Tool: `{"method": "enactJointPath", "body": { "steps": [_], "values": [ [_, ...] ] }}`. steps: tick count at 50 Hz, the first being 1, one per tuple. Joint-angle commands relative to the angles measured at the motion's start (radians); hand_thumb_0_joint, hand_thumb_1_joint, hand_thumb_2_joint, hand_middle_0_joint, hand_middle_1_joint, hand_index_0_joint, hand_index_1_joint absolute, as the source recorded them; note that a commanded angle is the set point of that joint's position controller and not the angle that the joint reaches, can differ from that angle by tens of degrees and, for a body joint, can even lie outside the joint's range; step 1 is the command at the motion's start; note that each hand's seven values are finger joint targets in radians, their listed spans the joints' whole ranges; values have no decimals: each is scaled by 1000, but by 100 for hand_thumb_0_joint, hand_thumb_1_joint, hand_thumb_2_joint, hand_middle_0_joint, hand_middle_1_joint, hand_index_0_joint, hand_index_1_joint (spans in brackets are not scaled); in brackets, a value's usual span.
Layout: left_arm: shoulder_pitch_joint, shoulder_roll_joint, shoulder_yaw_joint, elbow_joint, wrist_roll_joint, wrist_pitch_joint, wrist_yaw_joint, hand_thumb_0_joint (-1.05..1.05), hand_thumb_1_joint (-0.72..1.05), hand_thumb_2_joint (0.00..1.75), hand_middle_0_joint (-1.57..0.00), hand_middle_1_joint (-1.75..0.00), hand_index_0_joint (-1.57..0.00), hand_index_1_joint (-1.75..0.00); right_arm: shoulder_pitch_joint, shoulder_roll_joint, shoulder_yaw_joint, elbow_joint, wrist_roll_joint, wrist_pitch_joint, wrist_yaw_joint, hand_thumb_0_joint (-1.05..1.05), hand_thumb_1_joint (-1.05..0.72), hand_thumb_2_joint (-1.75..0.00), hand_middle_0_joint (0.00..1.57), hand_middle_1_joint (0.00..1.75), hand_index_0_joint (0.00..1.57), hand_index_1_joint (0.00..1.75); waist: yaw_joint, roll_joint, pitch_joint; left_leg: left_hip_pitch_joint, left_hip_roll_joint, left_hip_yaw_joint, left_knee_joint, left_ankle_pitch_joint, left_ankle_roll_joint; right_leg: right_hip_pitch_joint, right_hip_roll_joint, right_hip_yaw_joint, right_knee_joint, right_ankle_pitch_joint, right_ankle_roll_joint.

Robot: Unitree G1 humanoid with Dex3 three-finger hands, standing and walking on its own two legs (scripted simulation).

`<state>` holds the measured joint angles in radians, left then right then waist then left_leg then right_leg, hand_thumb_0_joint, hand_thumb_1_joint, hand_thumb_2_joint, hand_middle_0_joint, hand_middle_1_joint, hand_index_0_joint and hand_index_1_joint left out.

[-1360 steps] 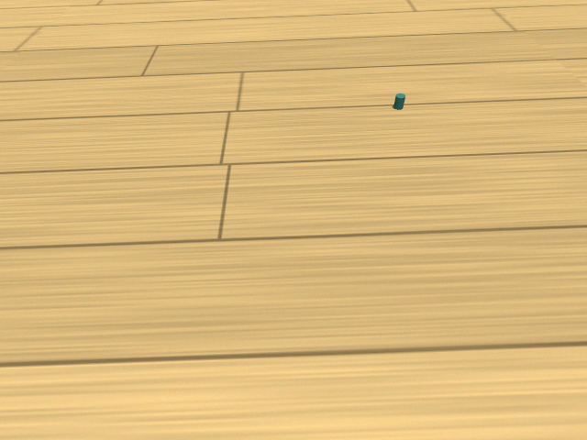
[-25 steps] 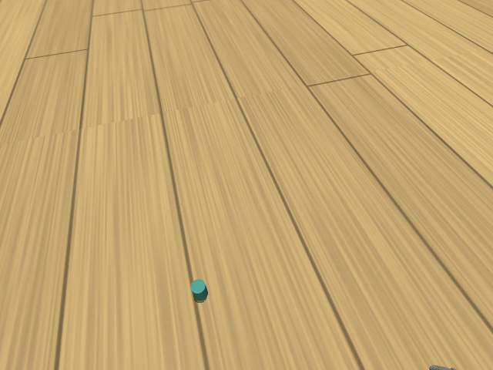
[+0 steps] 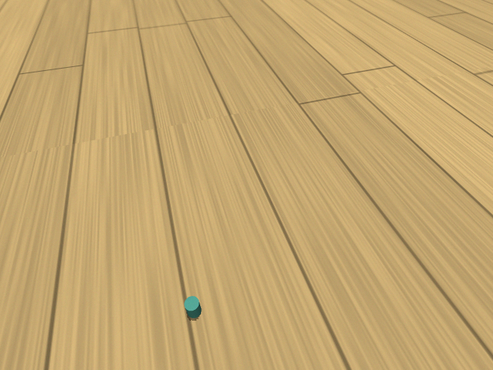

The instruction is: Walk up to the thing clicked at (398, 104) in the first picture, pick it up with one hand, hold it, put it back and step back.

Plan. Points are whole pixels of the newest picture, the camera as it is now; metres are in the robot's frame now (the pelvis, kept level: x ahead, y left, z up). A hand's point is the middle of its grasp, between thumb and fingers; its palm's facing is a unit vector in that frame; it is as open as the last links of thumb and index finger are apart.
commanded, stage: walk up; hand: left
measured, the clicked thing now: (193, 307) +0.50 +0.24 -0.74
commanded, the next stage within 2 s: stand in 0.06 s
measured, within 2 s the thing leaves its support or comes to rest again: neither
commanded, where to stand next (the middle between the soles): +0.12 +0.00 m, yaw -1 degrees
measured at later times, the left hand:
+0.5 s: hand out of the picture +0.05 +0.26 -0.15, palm faces +0.00 -0.94 -0.34, open 7.4 cm
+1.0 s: hand out of the picture +0.04 +0.26 -0.15, palm faces -0.01 -0.94 -0.34, open 7.4 cm
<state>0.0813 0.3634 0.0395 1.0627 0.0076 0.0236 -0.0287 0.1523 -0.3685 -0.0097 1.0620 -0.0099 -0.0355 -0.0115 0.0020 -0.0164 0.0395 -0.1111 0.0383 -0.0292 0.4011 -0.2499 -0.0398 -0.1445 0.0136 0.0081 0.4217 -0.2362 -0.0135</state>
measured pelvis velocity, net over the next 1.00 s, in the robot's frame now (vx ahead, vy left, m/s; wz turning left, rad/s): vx -0.02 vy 0.01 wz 0.01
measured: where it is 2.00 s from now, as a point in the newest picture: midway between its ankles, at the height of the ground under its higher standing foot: outside the picture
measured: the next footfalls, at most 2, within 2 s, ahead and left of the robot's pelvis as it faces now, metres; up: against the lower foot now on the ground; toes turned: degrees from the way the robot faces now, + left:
none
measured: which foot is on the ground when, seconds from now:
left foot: down 0.00-1.00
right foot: down 0.00-1.00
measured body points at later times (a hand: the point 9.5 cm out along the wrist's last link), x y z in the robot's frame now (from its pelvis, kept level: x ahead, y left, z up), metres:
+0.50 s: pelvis -0.02 +0.00 +0.01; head -0.01 +0.00 +0.46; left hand +0.05 +0.31 -0.12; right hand +0.06 -0.29 -0.13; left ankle -0.02 +0.15 -0.74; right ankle +0.00 -0.11 -0.74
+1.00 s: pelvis -0.02 +0.01 +0.01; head -0.01 +0.00 +0.45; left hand +0.05 +0.31 -0.13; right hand +0.05 -0.30 -0.13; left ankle -0.02 +0.15 -0.74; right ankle +0.00 -0.11 -0.74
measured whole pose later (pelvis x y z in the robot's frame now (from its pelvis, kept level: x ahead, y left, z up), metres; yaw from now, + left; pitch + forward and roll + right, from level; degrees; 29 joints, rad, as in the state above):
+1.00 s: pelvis -0.02 +0.01 +0.01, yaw +1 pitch -2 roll +0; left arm 0.11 0.35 0.00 1.14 0.01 -0.01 -0.01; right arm 0.13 -0.36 0.00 1.14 -0.01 -0.01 0.01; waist 0.00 0.00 0.05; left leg -0.11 0.03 -0.04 0.32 -0.17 -0.03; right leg -0.14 0.00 0.00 0.33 -0.16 0.00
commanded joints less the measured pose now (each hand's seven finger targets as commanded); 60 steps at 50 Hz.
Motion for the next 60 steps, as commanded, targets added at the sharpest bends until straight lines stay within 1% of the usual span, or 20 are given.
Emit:
{"method": "enactJointPath", "body": {
  "steps": [1,2,3,4,9,12,14,17,20,25,30,32,34,36,39,42,47,53,55,60],
  "values": [
    [-50,204,41,-58,-2,-25,9,0,90,90,-20,-30,-20,-30,-34,-227,-43,-56,1,-27,-19,0,-90,-90,20,30,20,30,5,26,-61,-24,87,-59,-65,234,80,51,-115,90,-65,213,-37],
    [-48,209,42,-56,0,-25,10,0,90,90,-20,-30,-20,-30,-35,-230,-44,-57,1,-27,-20,0,-90,-90,20,30,20,30,4,20,-66,-17,89,-58,-65,243,79,56,-115,88,-64,220,-38],
    [-62,187,24,-38,-8,-39,16,0,90,90,-20,-30,-20,-30,-82,-201,-30,-49,0,-18,-13,0,-90,-90,20,30,20,30,13,71,-49,-40,97,-73,-74,334,63,88,-131,103,-79,307,-22],
    [-47,198,26,-31,-9,-45,19,0,90,90,-20,-30,-20,-30,-82,-198,-30,-52,2,-16,-11,0,-90,-90,20,30,20,30,10,57,-73,-12,93,-67,-68,354,55,99,-134,99,-83,340,-18],
    [-63,211,22,-6,-5,-52,28,0,90,90,-20,-30,-20,-30,-80,-204,-28,-26,5,-4,-7,0,-90,-90,20,30,20,30,-3,8,-99,42,93,-63,-83,331,49,102,-133,88,-102,352,-11],
    [-67,205,16,4,-6,-51,29,0,90,90,-20,-30,-20,-30,-87,-208,-27,-12,3,3,-4,0,-90,-90,20,30,20,30,0,18,-60,11,89,-67,-115,223,47,77,-125,90,-131,234,-6],
    [-61,204,12,12,-6,-52,28,0,90,90,-20,-30,-20,-30,-95,-204,-24,-8,4,1,0,0,-90,-90,20,30,20,30,0,19,-49,14,90,-71,-127,195,48,55,-123,93,-143,196,-5],
    [-57,207,11,17,-2,-54,29,0,90,90,-20,-30,-20,-30,-100,-201,-26,-2,1,1,2,0,-90,-90,20,30,20,30,0,14,-56,17,93,-72,-133,166,50,54,-129,96,-146,173,-5],
    [-58,213,11,21,-3,-58,30,0,90,90,-20,-30,-20,-30,-92,-194,-26,4,-2,1,4,0,-90,-90,20,30,20,30,-2,8,-69,19,93,-73,-133,188,49,60,-132,96,-144,190,-4],
    [-52,212,5,22,-3,-58,30,0,90,90,-20,-30,-20,-30,-90,-194,-28,14,-3,2,7,0,-90,-90,20,30,20,30,-3,17,-50,3,89,-73,-138,124,49,30,-133,102,-160,122,-6],
    [-31,217,3,27,0,-55,30,0,90,90,-20,-30,-20,-30,-76,-196,-33,26,-1,10,12,0,-90,-90,20,30,20,30,-2,3,-5,-27,72,-77,-139,0,55,-39,-130,119,-197,-63,-3],
    [-33,218,4,25,0,-56,30,0,90,90,-20,-30,-20,-30,-65,-191,-32,26,-4,10,13,0,-90,-90,20,30,20,30,-3,9,-15,-45,76,-81,-142,9,58,-13,-133,118,-184,-32,-6],
    [-18,210,3,26,-1,-57,28,0,90,90,-20,-30,-20,-30,-75,-198,-32,23,-4,5,12,0,-90,-90,20,30,20,30,4,35,-42,-46,89,-92,-153,65,59,32,-132,105,-154,71,-9],
    [-10,213,3,28,0,-61,29,0,90,90,-20,-30,-20,-30,-75,-193,-31,22,-4,3,12,0,-90,-90,20,30,20,30,5,25,-50,-34,85,-88,-144,101,57,40,-133,101,-151,106,-7],
    [-9,209,-1,23,-1,-61,31,0,90,90,-20,-30,-20,-30,-73,-201,-32,23,0,4,11,0,-90,-90,20,30,20,30,2,17,-49,-7,80,-82,-128,117,55,11,-135,105,-162,97,-7],
    [-11,210,-2,20,-4,-61,32,0,90,90,-20,-30,-20,-30,-61,-199,-27,28,1,6,9,0,-90,-90,20,30,20,30,0,26,-52,-24,84,-85,-131,139,57,37,-136,102,-152,147,-9],
    [-7,215,-2,23,-2,-58,32,0,90,90,-20,-30,-20,-30,-53,-197,-22,27,0,7,8,0,-90,-90,20,30,20,30,-3,17,-35,-38,83,-85,-139,111,53,31,-135,99,-151,110,-8],
    [-9,209,-5,19,-3,-58,32,0,90,90,-20,-30,-20,-30,-57,-201,-21,24,2,6,8,0,-90,-90,20,30,20,30,-1,19,-46,-25,87,-84,-134,158,55,43,-138,96,-145,162,-8],
    [-2,207,-4,21,-4,-57,32,0,90,90,-20,-30,-20,-30,-71,-207,-24,23,1,6,7,0,-90,-90,20,30,20,30,6,28,-44,-21,83,-85,-133,139,53,34,-136,96,-151,132,-8],
    [-4,208,-4,19,-2,-58,33,0,90,90,-20,-30,-20,-30,-70,-203,-22,16,3,3,6,0,-90,-90,20,30,20,30,2,27,-62,-9,88,-84,-126,191,54,55,-140,90,-140,193,-7]
  ]
}}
